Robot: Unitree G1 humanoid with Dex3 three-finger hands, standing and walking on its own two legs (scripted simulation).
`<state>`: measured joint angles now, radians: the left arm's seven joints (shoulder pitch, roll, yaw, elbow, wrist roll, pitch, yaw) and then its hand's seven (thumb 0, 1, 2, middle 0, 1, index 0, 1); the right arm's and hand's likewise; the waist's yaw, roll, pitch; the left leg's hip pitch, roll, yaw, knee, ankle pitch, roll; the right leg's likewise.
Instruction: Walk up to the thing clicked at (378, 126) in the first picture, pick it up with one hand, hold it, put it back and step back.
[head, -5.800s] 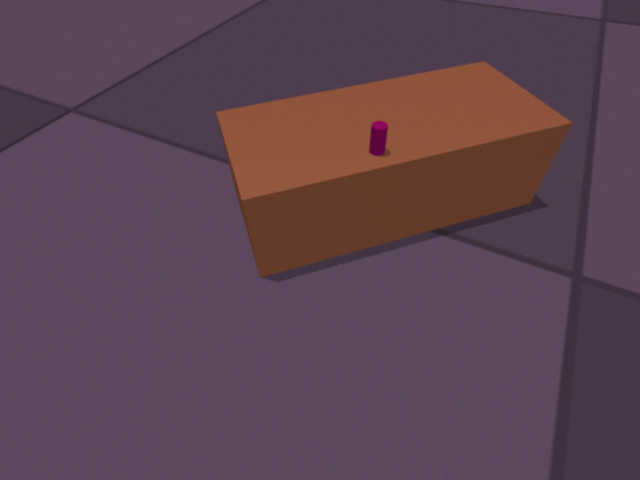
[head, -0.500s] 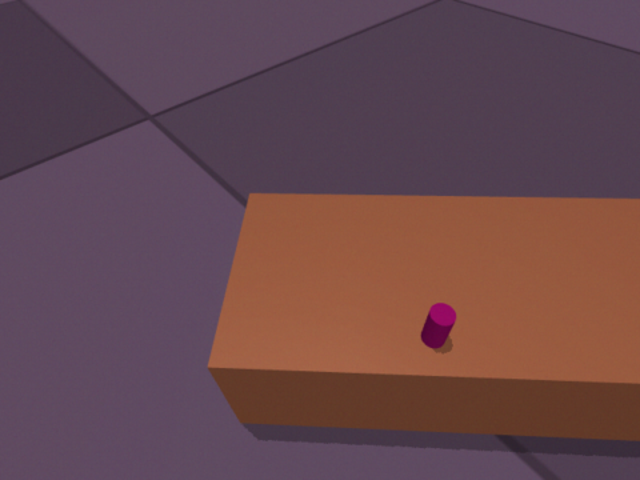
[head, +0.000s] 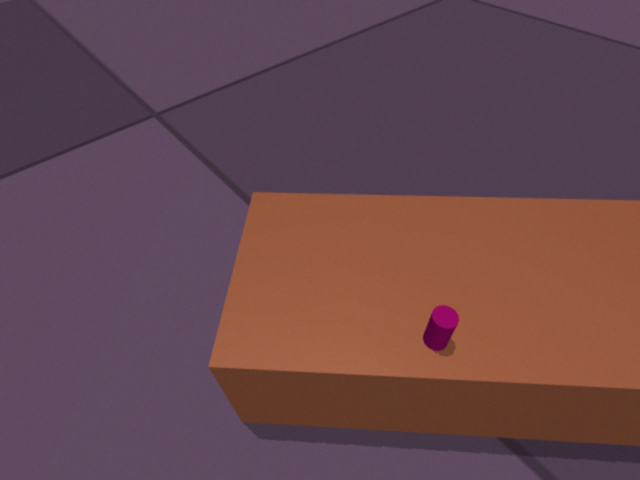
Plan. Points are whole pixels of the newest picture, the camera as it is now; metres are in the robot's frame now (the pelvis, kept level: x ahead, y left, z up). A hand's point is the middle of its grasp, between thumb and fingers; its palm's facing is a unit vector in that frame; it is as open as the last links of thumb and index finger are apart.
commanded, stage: stand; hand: right
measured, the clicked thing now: (440, 328) +0.47 -0.22 -0.31
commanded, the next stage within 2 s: go down in 1.48 s
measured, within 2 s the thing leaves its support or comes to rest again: neither
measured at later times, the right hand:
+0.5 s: hand out of the picture +0.07 -0.25 -0.16, palm faces -0.03 +0.94 -0.33, open 7.4 cm
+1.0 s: hand out of the picture +0.07 -0.25 -0.16, palm faces -0.03 +0.94 -0.33, open 7.4 cm
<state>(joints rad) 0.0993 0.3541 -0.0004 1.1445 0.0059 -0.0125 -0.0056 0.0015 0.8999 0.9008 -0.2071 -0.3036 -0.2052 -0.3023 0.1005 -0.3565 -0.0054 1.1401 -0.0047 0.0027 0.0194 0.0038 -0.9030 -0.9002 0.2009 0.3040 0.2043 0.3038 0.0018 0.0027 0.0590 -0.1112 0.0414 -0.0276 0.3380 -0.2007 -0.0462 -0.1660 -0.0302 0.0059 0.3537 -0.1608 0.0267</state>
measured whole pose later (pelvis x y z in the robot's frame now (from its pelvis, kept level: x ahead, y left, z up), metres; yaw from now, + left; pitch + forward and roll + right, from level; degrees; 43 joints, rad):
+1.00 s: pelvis +0.00 +0.00 +0.00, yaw +0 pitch -2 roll +0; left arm 0.11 0.36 0.00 1.13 0.01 -0.01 -0.01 0.00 0.90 0.90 -0.21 -0.30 -0.21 -0.30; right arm 0.12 -0.35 0.00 1.12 0.00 0.00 0.02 0.00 -0.90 -0.90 0.20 0.30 0.20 0.30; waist 0.00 0.00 0.05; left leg -0.10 0.04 -0.03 0.34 -0.20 -0.05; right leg -0.15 -0.03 0.00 0.35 -0.16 0.03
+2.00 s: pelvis +0.00 +0.00 -0.02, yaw -1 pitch +6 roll +1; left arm 0.15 0.30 0.11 0.74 -0.04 -0.07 0.01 0.00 0.08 0.20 -0.05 -0.07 -0.06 -0.05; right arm 0.07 -0.37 -0.13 0.74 -0.02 0.30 0.09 0.00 -0.07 -0.22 0.05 0.07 0.06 0.07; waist 0.01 -0.02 -0.06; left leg -0.40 0.03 -0.01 0.62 -0.34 -0.04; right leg -0.47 -0.04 0.04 0.66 -0.30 0.03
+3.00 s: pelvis +0.02 -0.01 -0.06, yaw -1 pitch +11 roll +2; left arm 0.40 0.25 0.07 0.29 -0.03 -0.07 0.10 -0.01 -0.51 0.05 -0.07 -0.06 -0.07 -0.05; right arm 0.35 -0.40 -0.23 0.16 0.02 0.49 0.16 -0.01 0.50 -0.06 0.03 0.07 0.05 0.07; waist 0.01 -0.02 -0.15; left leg -0.61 0.03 0.00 0.91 -0.50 -0.05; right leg -0.70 -0.03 0.06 0.97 -0.47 0.02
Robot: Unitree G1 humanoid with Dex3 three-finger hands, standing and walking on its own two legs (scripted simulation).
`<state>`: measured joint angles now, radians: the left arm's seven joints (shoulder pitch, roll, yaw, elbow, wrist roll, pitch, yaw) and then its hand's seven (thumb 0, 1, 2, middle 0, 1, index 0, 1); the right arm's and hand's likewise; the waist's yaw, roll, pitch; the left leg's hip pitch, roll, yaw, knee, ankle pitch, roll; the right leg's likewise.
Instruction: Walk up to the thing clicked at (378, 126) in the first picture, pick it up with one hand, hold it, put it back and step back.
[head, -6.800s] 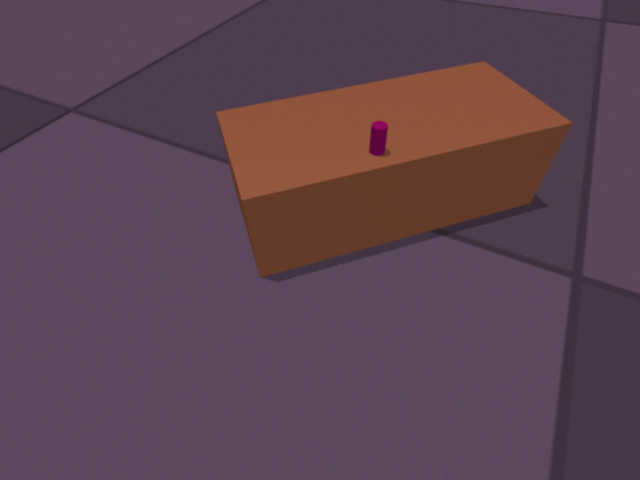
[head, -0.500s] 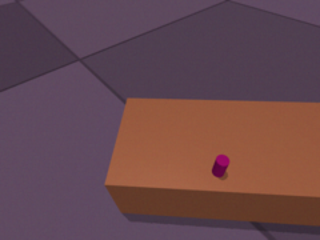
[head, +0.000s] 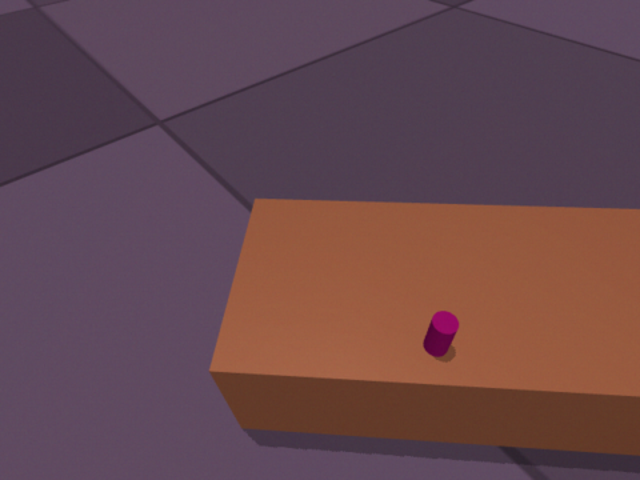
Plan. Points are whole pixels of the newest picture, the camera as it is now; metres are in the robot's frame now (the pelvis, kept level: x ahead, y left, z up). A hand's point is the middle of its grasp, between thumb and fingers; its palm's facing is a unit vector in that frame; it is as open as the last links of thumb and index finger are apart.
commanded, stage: stand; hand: right
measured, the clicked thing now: (440, 334) +0.47 -0.22 -0.31
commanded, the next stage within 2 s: go down in 0.48 s
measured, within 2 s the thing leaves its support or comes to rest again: neither
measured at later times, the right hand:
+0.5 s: hand out of the picture +0.06 -0.25 -0.16, palm faces -0.03 +0.94 -0.33, open 7.4 cm
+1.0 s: hand out of the picture +0.15 -0.26 -0.14, palm faces +0.06 +0.95 -0.31, open 14.3 cm
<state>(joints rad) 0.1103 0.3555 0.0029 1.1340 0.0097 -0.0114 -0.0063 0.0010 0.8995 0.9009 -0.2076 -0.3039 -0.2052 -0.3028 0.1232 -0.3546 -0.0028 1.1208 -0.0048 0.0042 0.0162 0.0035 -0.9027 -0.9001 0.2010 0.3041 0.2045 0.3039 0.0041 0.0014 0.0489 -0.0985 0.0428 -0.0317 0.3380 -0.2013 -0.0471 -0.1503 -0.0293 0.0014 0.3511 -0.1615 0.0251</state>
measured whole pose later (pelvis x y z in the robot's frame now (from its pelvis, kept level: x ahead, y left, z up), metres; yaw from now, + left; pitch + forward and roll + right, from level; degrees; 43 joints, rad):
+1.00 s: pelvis +0.00 +0.00 -0.02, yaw -1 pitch +6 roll +1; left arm 0.15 0.30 0.11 0.74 -0.04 -0.07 0.01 0.00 0.08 0.20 -0.05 -0.07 -0.06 -0.05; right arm 0.07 -0.37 -0.13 0.74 -0.02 0.30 0.09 0.00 -0.07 -0.22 0.05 0.07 0.06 0.07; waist 0.01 -0.02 -0.06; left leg -0.40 0.03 -0.01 0.62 -0.34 -0.04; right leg -0.47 -0.04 0.04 0.66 -0.30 0.03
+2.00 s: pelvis +0.02 -0.01 -0.06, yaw -2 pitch +11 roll +2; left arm 0.40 0.25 0.07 0.29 -0.03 -0.07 0.10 -0.01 -0.51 0.05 -0.07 -0.06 -0.07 -0.05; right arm 0.35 -0.40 -0.23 0.16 0.02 0.49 0.16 -0.01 0.50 -0.06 0.03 0.07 0.05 0.07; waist 0.01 -0.02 -0.15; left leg -0.61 0.03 0.00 0.91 -0.50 -0.05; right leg -0.70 -0.03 0.06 0.97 -0.47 0.02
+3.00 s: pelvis +0.00 +0.00 -0.06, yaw -1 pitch +12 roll +2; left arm 0.35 0.28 -0.01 0.35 0.00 -0.19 0.13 -0.01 -0.53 0.06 -0.06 -0.06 -0.06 -0.06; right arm -0.24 -0.69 -0.56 0.85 0.11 0.01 0.47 -0.01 0.47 -0.05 0.05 0.06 0.05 0.06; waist 0.05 0.02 -0.09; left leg -0.64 0.01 0.00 0.88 -0.45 -0.04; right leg -0.73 -0.05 0.06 0.93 -0.42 0.03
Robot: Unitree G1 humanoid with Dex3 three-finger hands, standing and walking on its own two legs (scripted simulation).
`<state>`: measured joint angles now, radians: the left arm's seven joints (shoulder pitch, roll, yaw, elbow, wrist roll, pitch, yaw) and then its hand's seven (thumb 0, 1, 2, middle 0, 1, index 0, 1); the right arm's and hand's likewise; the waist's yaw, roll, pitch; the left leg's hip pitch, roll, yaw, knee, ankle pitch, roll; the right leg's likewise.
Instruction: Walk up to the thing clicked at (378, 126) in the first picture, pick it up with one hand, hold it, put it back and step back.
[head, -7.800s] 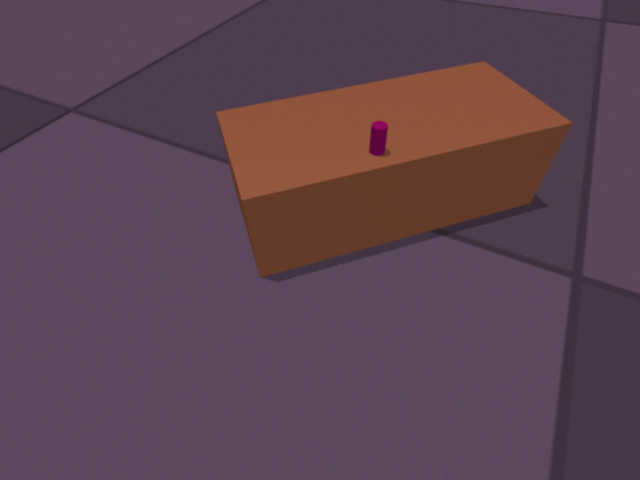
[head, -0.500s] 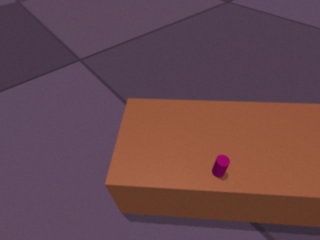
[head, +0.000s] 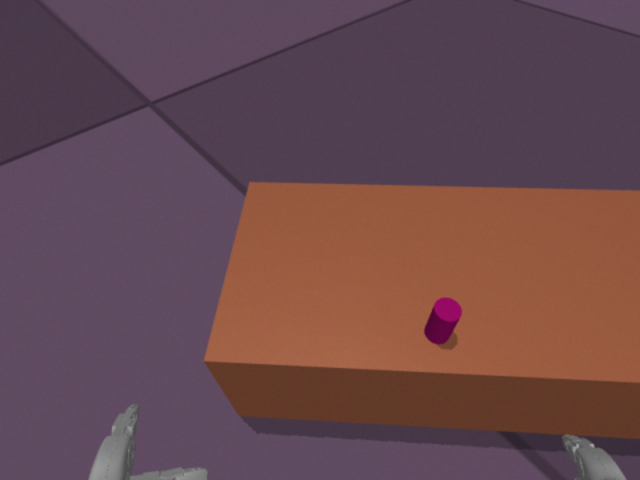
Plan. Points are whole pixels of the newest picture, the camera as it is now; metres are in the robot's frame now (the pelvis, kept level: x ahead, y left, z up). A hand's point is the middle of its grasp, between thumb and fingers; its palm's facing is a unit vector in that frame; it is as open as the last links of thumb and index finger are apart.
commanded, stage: go down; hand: right
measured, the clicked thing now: (442, 321) +0.48 -0.22 -0.28
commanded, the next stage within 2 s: none
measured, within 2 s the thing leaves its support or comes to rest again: neither
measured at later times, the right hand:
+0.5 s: hand (556, 475) +0.17 -0.27 -0.12, palm faces +0.06 +0.95 -0.31, open 17.5 cm
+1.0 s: hand (569, 478) +0.17 -0.28 -0.11, palm faces +0.07 +0.95 -0.30, open 17.3 cm
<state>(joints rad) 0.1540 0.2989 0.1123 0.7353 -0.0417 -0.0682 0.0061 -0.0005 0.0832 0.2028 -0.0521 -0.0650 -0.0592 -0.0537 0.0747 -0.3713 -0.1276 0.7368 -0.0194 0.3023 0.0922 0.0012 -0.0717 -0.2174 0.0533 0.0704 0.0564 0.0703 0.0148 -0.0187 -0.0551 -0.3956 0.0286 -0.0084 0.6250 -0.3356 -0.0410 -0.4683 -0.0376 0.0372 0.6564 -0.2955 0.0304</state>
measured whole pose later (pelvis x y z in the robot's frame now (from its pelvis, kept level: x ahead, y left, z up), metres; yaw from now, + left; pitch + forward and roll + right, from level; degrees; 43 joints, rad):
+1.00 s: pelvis +0.02 -0.01 -0.04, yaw +0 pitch +11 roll +2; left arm 0.40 0.25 0.07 0.29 -0.03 -0.07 0.10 -0.01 -0.51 0.05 -0.07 -0.06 -0.07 -0.05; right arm 0.35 -0.40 -0.23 0.16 0.02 0.49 0.16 -0.01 0.50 -0.06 0.03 0.07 0.05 0.07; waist 0.01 -0.02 -0.15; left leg -0.61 0.03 0.00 0.91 -0.50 -0.05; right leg -0.70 -0.03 0.06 0.97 -0.47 0.02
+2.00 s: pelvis +0.00 +0.00 -0.03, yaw +0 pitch +12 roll +2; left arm 0.35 0.28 -0.01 0.35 0.00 -0.19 0.13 -0.01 -0.53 0.06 -0.06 -0.06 -0.06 -0.06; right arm -0.24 -0.69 -0.56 0.85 0.11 0.01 0.47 -0.01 0.47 -0.05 0.05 0.06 0.05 0.06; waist 0.05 0.02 -0.09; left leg -0.64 0.01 0.00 0.88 -0.45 -0.04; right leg -0.73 -0.05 0.06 0.93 -0.42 0.03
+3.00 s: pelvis -0.02 -0.02 -0.07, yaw +2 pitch +21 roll +5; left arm 0.32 0.28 -0.03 0.25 0.04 -0.22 0.06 -0.01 -0.54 0.06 -0.06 -0.05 -0.05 -0.05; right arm -0.57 -0.82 -0.65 1.24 0.21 -0.40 0.57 -0.01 0.58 -0.05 0.04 0.06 0.06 0.06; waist 0.16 0.05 -0.11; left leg -0.95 0.00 0.00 1.06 -0.48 -0.06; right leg -1.05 -0.05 0.07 1.15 -0.47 0.01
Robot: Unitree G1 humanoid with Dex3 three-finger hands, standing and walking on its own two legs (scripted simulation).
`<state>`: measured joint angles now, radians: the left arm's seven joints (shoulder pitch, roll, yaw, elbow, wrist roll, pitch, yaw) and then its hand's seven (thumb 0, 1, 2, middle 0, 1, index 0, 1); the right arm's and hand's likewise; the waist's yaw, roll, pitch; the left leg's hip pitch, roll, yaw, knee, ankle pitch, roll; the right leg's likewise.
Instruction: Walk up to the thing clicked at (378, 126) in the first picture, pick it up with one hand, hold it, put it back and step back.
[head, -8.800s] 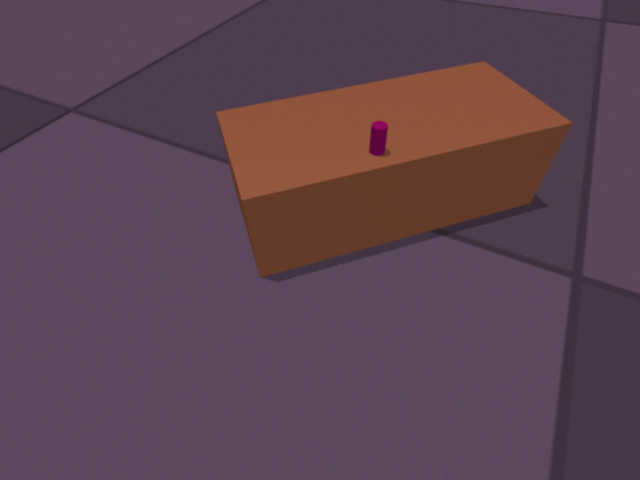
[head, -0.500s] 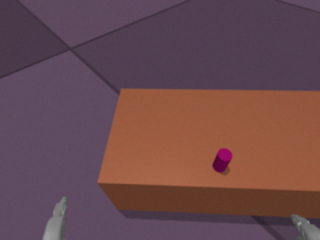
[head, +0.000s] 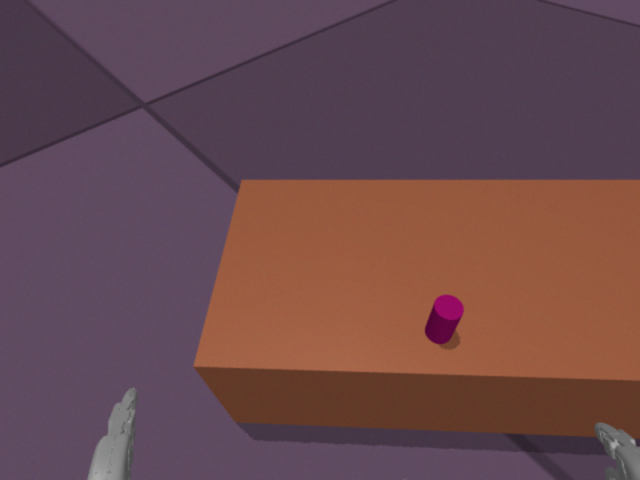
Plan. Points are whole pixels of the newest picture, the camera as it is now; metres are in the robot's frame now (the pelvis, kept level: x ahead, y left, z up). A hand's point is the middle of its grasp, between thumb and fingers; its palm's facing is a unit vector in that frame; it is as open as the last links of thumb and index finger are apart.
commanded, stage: go down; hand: right
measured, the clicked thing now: (443, 320) +0.46 -0.21 -0.25
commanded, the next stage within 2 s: approach in 1.58 s
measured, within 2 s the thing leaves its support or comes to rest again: neither
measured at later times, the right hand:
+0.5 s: hand (621, 435) +0.20 -0.31 -0.03, palm faces +0.18 +0.94 -0.29, open 17.2 cm
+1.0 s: hand out of the picture +0.29 -0.36 +0.02, palm faces +0.20 +0.97 -0.14, open 17.2 cm
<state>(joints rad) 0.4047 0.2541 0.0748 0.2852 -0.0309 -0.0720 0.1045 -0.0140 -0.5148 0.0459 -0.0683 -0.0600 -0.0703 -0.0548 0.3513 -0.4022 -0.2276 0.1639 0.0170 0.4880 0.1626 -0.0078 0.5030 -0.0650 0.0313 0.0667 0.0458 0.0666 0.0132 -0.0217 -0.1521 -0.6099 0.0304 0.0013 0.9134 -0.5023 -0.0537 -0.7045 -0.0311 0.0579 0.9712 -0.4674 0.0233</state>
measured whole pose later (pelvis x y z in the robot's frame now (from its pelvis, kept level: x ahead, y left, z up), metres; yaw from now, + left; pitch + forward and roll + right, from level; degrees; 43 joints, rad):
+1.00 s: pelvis -0.02 +0.00 +0.00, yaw +1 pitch +12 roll +2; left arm 0.35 0.28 -0.01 0.35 0.00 -0.19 0.13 -0.01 -0.53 0.06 -0.06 -0.06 -0.06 -0.06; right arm -0.24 -0.69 -0.56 0.85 0.11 0.01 0.47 -0.01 0.47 -0.05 0.05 0.06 0.05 0.06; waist 0.05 0.02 -0.09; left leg -0.64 0.01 0.00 0.88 -0.45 -0.04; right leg -0.73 -0.05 0.06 0.93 -0.42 0.03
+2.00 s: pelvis -0.04 -0.01 -0.03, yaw +2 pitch +21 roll +5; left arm 0.32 0.28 -0.03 0.25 0.04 -0.22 0.06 -0.01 -0.54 0.06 -0.06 -0.05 -0.05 -0.05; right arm -0.57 -0.82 -0.65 1.24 0.21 -0.40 0.57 -0.01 0.58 -0.05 0.04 0.06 0.06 0.06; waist 0.16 0.05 -0.11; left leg -0.95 0.00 0.00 1.06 -0.48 -0.06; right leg -1.05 -0.05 0.07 1.15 -0.47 0.01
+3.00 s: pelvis -0.09 -0.01 -0.19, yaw +7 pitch +31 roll +8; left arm 0.52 0.35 0.19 -0.52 0.06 -0.12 -0.09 -0.01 -0.53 0.05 -0.07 -0.05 -0.07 -0.05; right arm -0.59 -0.62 -0.70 1.01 0.04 -0.55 0.20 -0.02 0.54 -0.04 0.05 0.05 0.05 0.05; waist 0.37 0.04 -0.14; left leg -1.62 -0.05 0.02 1.71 -0.64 -0.07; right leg -1.73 -0.07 0.15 1.80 -0.62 0.03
